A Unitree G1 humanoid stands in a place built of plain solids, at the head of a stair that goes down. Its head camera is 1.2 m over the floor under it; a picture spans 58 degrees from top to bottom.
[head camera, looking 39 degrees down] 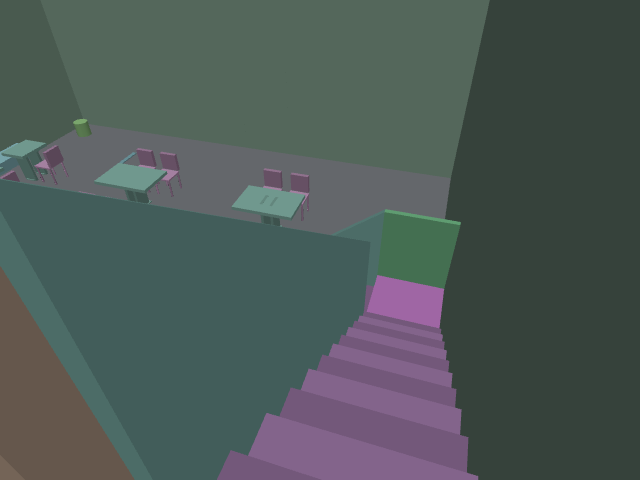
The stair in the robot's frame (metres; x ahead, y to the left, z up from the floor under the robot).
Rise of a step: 0.21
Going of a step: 0.26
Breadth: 0.81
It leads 17 degrees to the right of straight ahead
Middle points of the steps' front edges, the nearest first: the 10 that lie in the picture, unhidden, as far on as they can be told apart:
0.79 -0.17 -0.42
1.03 -0.25 -0.63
1.28 -0.33 -0.84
1.53 -0.40 -1.04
1.77 -0.48 -1.25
2.02 -0.55 -1.46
2.26 -0.63 -1.67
2.51 -0.71 -1.88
2.75 -0.78 -2.09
3.00 -0.86 -2.30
